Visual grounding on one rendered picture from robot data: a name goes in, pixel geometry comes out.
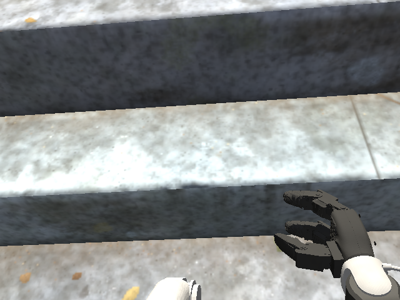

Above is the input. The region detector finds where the right robot hand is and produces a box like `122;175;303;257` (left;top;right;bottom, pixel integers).
274;189;376;278

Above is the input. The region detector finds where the right robot forearm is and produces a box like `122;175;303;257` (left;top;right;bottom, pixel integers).
341;256;400;300

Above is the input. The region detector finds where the left robot thigh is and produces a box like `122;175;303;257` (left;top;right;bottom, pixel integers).
146;277;201;300

